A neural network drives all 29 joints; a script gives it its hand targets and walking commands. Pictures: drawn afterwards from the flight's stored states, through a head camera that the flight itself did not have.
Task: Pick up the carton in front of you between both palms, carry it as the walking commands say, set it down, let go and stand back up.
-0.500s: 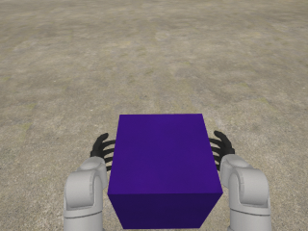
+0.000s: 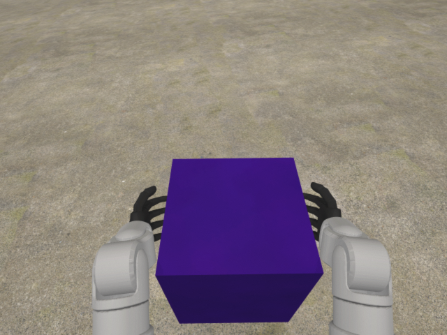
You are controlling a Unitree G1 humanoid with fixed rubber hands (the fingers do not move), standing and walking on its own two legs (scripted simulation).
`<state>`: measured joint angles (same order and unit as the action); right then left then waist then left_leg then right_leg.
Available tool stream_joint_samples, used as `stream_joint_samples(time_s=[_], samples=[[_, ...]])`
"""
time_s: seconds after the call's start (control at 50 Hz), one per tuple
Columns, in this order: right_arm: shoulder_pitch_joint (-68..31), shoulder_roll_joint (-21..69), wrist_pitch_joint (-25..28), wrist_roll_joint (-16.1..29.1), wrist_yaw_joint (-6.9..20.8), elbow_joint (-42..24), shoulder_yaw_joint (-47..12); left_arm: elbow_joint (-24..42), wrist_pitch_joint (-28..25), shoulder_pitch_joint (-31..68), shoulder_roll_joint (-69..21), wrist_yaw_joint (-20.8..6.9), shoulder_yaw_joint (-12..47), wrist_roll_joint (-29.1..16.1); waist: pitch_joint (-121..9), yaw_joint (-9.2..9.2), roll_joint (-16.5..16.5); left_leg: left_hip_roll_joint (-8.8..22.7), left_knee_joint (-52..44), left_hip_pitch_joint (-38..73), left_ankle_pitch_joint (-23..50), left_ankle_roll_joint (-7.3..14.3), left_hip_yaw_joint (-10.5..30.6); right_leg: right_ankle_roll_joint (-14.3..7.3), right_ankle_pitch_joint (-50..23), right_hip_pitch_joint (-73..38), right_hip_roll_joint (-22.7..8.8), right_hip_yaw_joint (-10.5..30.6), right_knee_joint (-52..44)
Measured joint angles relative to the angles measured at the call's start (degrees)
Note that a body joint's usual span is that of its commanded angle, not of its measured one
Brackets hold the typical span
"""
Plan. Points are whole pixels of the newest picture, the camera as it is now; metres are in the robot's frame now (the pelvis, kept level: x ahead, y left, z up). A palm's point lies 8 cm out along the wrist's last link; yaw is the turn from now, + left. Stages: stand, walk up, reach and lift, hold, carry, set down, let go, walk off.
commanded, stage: carry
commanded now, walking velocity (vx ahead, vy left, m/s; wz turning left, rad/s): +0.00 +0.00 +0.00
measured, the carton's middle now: (233, 244) +0.28 +0.00 +0.03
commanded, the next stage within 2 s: none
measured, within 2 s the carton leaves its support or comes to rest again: neither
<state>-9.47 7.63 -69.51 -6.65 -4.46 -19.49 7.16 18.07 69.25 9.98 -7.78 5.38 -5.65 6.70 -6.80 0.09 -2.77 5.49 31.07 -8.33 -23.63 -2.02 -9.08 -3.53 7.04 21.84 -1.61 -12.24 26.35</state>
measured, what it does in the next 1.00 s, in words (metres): stands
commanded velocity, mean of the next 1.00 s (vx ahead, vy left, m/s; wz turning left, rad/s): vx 0.00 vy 0.00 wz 0.00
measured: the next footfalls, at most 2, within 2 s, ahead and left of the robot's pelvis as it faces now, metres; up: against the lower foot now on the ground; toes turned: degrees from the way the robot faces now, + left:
none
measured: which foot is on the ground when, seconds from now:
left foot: down 0.00-1.00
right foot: down 0.00-1.00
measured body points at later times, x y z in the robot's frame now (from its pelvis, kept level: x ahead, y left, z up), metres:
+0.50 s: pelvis +0.03 +0.01 -0.01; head +0.01 +0.01 +0.44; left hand +0.30 +0.17 +0.08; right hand +0.31 -0.13 +0.08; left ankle -0.08 +0.12 -0.73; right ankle +0.08 -0.09 -0.73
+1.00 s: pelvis -0.01 +0.02 +0.00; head -0.05 +0.02 +0.45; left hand +0.26 +0.18 +0.05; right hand +0.27 -0.12 +0.05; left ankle -0.08 +0.12 -0.73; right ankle +0.08 -0.09 -0.73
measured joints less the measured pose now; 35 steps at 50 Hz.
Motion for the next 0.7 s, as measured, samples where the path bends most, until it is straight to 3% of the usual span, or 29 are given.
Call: stream_joint_samples(time_s=[0.1, 0.24, 0.52, 0.7], samples=[[-0.25, 0.04, -1.01, -0.9, 0.01, 1.85, 0.31, -3.17, 0.11, 0.58, -0.08, -0.31, -0.59, -0.06, -0.41, 0.03, -0.69, 0.04, -4.25, 1.64, 0.53, -0.58, 1.74, 0.03, 2.34, -1.06, 0.28, -0.73, 0.27], [-0.75, 0.14, 0.05, -0.7, 0.01, 1.06, -0.15, -1.32, -0.84, 0.22, -0.02, -0.32, -0.85, -0.29, 0.15, 0.44, 1.0, -0.45, -2.71, 0.78, -0.29, -0.78, 2.12, 0.41, 4.9, 0.34, -0.71, -0.82, 3.5], [0.94, -0.06, -0.01, -0.44, 0.03, 1.38, -1.07, -0.83, -0.01, -1.4, 0.2, -0.31, -0.21, -0.03, -0.47, 0.48, 1.8, -1.83, 0.14, 0.76, -2.6, 1.09, 1.8, 1.75, 6.25, 0.97, -2.49, -0.02, 7.24], [2.39, -0.21, 1.89, -1.0, 0.63, 5.07, -1.18, -4.61, -1.8, -2.67, 0.33, -0.84, 0.2, 0.68, -1.08, 0.02, 1.98, -2.58, 0.05, 0.81, -1.44, 1.82, 1.52, 2.02, 4.15, 0.33, -3.0, 0.35, 5.74]])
